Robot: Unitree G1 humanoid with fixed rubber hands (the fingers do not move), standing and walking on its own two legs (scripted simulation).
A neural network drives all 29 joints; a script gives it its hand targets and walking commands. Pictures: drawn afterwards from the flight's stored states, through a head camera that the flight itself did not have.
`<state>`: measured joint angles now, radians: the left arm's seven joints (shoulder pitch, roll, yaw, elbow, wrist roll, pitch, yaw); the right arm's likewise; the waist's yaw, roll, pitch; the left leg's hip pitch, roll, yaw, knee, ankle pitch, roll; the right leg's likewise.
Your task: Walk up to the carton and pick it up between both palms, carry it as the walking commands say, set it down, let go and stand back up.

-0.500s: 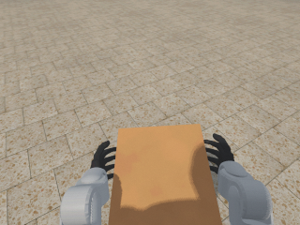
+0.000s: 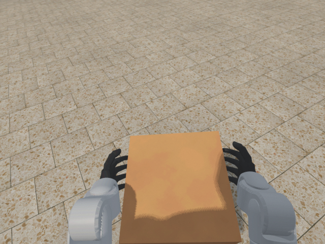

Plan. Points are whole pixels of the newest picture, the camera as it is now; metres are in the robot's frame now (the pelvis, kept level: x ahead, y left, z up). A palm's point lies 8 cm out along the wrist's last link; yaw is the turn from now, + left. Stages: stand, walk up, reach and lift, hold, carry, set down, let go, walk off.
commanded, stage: carry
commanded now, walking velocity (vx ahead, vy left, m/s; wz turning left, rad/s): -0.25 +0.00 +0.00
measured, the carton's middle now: (177, 196) +0.26 -0.01 +0.00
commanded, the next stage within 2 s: none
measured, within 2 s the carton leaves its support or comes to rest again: neither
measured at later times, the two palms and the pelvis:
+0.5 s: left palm out of the picture +0.09 +0.15 +0.09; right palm out of the picture +0.10 -0.14 +0.08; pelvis -0.17 +0.01 +0.00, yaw +0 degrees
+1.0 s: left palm out of the picture -0.07 +0.16 +0.08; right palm out of the picture -0.07 -0.12 +0.08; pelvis -0.33 +0.03 -0.01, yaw +0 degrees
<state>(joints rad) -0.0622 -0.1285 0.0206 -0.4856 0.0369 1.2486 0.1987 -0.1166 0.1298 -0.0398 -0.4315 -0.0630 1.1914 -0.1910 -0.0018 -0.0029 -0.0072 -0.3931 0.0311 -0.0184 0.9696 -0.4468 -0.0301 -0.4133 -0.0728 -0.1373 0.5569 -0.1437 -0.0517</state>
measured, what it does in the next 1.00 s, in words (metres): walks backwards: left foot, then right foot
